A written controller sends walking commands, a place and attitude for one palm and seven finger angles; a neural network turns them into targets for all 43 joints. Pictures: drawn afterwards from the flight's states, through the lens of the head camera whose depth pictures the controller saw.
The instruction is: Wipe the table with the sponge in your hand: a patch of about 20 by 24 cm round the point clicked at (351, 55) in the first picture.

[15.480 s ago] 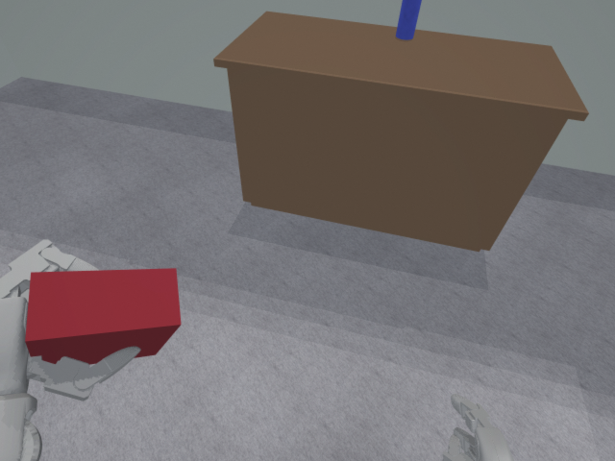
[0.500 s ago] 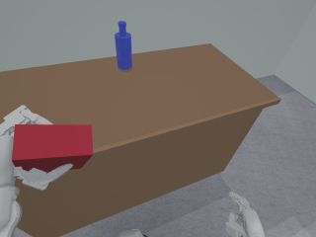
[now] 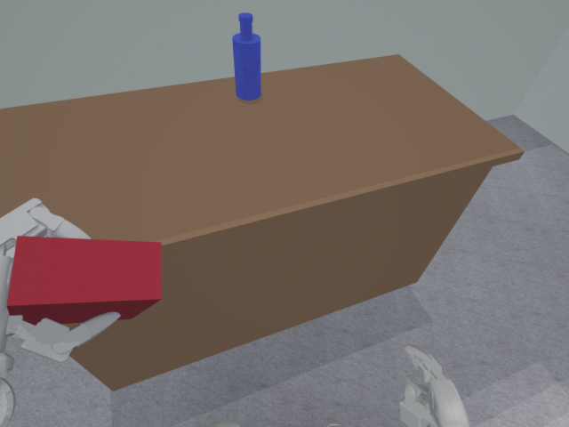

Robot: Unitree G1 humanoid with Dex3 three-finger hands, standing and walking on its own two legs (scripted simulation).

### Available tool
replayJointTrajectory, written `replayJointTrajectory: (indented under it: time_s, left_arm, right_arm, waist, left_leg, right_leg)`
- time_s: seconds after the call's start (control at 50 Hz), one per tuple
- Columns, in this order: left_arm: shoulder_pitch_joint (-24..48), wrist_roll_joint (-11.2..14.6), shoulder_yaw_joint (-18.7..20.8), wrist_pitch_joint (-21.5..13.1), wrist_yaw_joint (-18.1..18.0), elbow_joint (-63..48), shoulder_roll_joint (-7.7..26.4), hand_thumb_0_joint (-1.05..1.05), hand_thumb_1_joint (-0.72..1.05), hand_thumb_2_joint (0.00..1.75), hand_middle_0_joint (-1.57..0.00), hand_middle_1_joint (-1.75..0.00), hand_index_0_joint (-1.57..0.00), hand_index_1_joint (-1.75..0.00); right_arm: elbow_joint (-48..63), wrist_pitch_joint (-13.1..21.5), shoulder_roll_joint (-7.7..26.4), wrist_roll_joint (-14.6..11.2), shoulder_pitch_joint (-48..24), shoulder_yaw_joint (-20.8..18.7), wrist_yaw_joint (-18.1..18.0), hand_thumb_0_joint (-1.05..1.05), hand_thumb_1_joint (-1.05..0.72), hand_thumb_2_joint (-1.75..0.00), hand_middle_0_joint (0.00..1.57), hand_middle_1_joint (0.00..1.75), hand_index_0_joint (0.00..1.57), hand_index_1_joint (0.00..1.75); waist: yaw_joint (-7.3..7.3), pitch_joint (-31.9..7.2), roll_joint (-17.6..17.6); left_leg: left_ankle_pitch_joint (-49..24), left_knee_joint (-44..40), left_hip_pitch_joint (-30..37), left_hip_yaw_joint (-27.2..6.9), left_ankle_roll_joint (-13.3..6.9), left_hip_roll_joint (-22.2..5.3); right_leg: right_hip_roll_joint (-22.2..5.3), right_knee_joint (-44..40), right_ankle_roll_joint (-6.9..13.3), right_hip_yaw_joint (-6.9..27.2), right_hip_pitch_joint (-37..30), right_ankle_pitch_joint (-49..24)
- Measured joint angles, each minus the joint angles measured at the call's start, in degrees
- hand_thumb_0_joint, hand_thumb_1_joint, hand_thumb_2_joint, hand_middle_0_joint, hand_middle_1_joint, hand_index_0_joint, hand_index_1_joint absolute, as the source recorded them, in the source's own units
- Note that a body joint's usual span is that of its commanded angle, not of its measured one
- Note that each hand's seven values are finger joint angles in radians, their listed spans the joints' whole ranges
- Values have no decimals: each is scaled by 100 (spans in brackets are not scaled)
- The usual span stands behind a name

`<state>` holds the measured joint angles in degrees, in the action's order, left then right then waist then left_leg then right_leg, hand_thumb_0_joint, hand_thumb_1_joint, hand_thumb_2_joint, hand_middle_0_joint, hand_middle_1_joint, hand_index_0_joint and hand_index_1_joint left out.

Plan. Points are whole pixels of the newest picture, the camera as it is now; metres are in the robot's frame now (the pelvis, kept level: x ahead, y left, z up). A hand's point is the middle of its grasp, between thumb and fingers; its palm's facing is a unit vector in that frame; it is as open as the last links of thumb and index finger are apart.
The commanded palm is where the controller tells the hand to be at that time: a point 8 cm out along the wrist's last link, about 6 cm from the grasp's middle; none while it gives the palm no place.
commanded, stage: come to a stop and stand still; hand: left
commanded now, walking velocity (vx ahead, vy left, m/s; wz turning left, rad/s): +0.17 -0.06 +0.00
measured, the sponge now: (106, 285) +0.22 +0.21 +0.15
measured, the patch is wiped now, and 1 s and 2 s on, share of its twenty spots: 0.00 0.00 0.00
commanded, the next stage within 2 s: look again from close up in 0.56 s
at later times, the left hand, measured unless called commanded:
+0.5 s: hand (62, 316) +0.18 +0.22 +0.17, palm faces +0.30 -0.85 -0.43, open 10.0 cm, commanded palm +0.13 +0.27 +0.19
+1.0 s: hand (39, 298) +0.19 +0.26 +0.17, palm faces +0.39 -0.82 -0.43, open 10.0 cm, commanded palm +0.14 +0.30 +0.19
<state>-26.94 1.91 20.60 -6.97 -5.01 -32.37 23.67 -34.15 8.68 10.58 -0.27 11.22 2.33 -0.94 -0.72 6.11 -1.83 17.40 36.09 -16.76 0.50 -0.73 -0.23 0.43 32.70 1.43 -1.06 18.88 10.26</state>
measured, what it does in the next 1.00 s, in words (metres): steps on the spot: right foot, then left foot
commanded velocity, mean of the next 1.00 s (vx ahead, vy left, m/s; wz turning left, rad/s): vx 0.05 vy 0.01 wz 0.00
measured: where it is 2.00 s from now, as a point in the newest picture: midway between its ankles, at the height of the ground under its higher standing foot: outside the picture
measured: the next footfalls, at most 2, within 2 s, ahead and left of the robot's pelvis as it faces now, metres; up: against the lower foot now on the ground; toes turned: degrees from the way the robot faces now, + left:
right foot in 0.26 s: +0.07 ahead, -0.07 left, +0.00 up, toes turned -1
left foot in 0.52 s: +0.02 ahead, +0.15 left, +0.00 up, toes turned +3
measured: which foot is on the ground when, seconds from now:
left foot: down 0.00-0.28, up 0.30-0.50, down 0.52-1.00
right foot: down 0.00-0.10, up 0.12-0.24, down 0.26-1.00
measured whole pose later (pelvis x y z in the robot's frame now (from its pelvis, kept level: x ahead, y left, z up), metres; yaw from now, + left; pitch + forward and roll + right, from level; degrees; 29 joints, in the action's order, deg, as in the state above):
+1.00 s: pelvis -0.01 +0.01 +0.01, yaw +2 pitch -1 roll +0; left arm -28.4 3.7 18.9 -6.1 -7.2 -29.2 20.8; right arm -34.4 6.8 12.2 -0.6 9.6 1.4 -2.5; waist -1.0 4.3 1.3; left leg 16.1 29.2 -11.7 0.2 1.3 -1.6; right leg 1.5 28.6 3.3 -4.5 15.0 12.3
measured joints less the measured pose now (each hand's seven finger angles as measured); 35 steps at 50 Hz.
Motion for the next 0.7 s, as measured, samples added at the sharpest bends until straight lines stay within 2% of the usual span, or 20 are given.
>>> replayJointTrajectory:
  time_s: [0.06, 0.08, 0.12, 0.16, 0.18, 0.22, 0.26, 0.3, 0.34, 0.38, 0.42, 0.48, 0.52, 0.54, 0.6, 0.66, 0.7]
  left_arm:
    - [21, 83, 54, -97, -29, -186, 0, -1, -48, 101, -75, -137, -75, -136]
    - [66, 106, 61, -104, -41, -171, -31, -1, -48, 101, -75, -137, -75, -136]
    - [223, 102, 65, -80, -56, 29, -98, -1, -48, 101, -75, -137, -75, -136]
    - [418, 43, 82, -28, -46, 411, -122, -1, -48, 101, -75, -137, -75, -136]
    - [483, 21, 88, -5, -33, 625, -130, -1, -48, 101, -75, -137, -75, -136]
    - [508, 8, 67, 60, -10, 973, -177, -1, -48, 101, -75, -137, -75, -136]
    - [413, -11, 37, 146, 5, 1071, -171, -1, -48, 101, -75, -137, -75, -136]
    - [347, -38, -47, 190, 47, 897, -223, -1, -48, 101, -75, -137, -75, -136]
    - [289, -13, -202, 193, 121, 605, -298, -1, -48, 101, -75, -137, -75, -136]
    - [133, 27, -301, 123, 156, 353, -304, -1, -48, 101, -75, -137, -75, -136]
    - [-93, 65, -281, 38, 120, 165, -244, -1, -48, 101, -75, -137, -75, -136]
    - [-339, 120, -140, -66, -23, 29, -86, -1, -48, 101, -75, -137, -75, -136]
    - [-359, 156, -68, -129, -109, 23, -41, -1, -48, 101, -75, -137, -75, -136]
    - [-297, 180, -29, -158, -142, 64, -18, -1, -48, 101, -75, -137, -75, -136]
    - [-110, 147, 88, -112, -180, 344, 20, -1, -48, 101, -75, -137, -75, -136]
    - [-67, 91, 118, 12, -146, 528, -49, -1, -48, 101, -75, -137, -75, -136]
    - [-58, 105, 69, 32, -128, 516, -120, -1, -48, 101, -75, -137, -75, -136]
  right_arm:
    - [-78, -50, 51, 25, 12, 7, -37, 1, -90, -89, 21, 30, 21, 30]
    - [-99, -75, 77, 29, -6, 2, -50, 1, -90, -89, 21, 30, 21, 30]
    - [-110, -119, 104, 31, -20, -35, -77, 1, -90, -89, 21, 30, 21, 30]
    - [-126, -133, 58, 28, 5, -108, -75, 1, -90, -89, 21, 30, 21, 30]
    - [-136, -151, 26, 14, 36, -125, -49, 1, -90, -89, 21, 30, 21, 30]
    - [-119, -194, -10, -22, 139, -104, 8, 1, -90, -89, 21, 30, 21, 30]
    - [-14, -219, -25, -25, 266, -50, 34, 1, -90, -89, 21, 30, 21, 30]
    - [42, -261, 37, -23, 234, -56, 68, 1, -90, -89, 21, 30, 21, 30]
    - [-100, -287, 109, -38, 143, -70, 89, 1, -90, -89, 21, 30, 21, 30]
    - [-260, -294, 121, -31, 118, -67, 89, 1, -90, -89, 21, 30, 21, 30]
    - [-285, -272, 111, -22, 153, -82, 41, 1, -90, -89, 21, 30, 21, 30]
    - [-167, -169, 143, -21, 239, -143, -88, 1, -90, -89, 21, 30, 21, 30]
    - [-53, -73, 276, 7, 291, -202, -184, 1, -90, -89, 21, 30, 21, 30]
    - [-36, -35, 316, 14, 267, -248, -232, 1, -90, -89, 21, 30, 21, 30]
    - [-90, -68, 270, -17, 164, -285, -275, 1, -90, -90, 20, 30, 21, 30]
    - [-115, -76, 257, -45, 143, -244, -214, 1, -90, -90, 20, 30, 20, 30]
    - [-132, -96, 246, -68, 98, -220, -155, 1, -90, -90, 20, 30, 20, 30]
  waist:
    - [-43, -153, 17]
    - [-52, -172, 21]
    - [-43, -195, 75]
    - [18, -232, 161]
    - [52, -272, 181]
    - [101, -381, 212]
    - [115, -480, 170]
    - [80, -367, 218]
    - [52, -194, 220]
    - [25, -214, 97]
    - [33, -304, -35]
    - [73, -408, -139]
    - [105, -444, 9]
    - [142, -401, 55]
    - [105, -270, -29]
    - [136, -274, 171]
    - [144, -271, 304]
  left_leg:
    - [482, 292, -238, 18, -69, -36]
    - [348, 280, -250, 51, -77, -37]
    - [-110, 196, -213, 108, -62, -56]
    - [-491, 80, -161, 110, -64, -74]
    - [-528, 21, -139, 104, -58, -65]
    - [-470, -100, -122, 112, -51, -69]
    - [-117, 15, -267, 172, -23, -51]
    - [553, 900, -694, 79, -19, -44]
    - [408, 2201, -1108, -24, 49, 22]
    - [188, 2744, -1265, 28, 79, 58]
    - [91, 2393, -1120, 144, 60, 9]
    - [219, 817, -415, 263, -54, -79]
    - [323, -305, 198, 191, -172, -154]
    - [-14, -568, 295, 155, -62, -152]
    - [-114, -507, 406, 230, 170, 7]
    - [27, -395, 455, 134, 220, -36]
    - [181, -96, 322, 29, 94, -81]
  right_leg:
    - [14, 197, 133, -31, 215, 436]
    - [4, 358, 148, -18, 299, 678]
    - [56, 964, 51, 66, 501, 1317]
    - [163, 1959, -50, 91, 714, 1456]
    - [183, 2201, -70, 58, 718, 1454]
    - [174, 1833, -73, -110, 426, 1446]
    - [150, 800, 7, -194, -103, 1458]
    - [193, 412, 328, -266, -114, 583]
    - [216, 343, 411, -348, -117, 339]
    - [192, 100, 404, -333, -130, 250]
    - [149, -178, 394, -282, -109, 112]
    - [65, -307, 355, -226, 11, 6]
    - [91, -128, 303, -277, 148, 92]
    - [64, 64, 258, -302, 226, 204]
    - [-13, 538, 7, -91, 272, 860]
    - [29, 223, 144, -191, 42, 233]
    - [93, 154, 284, -286, -21, 261]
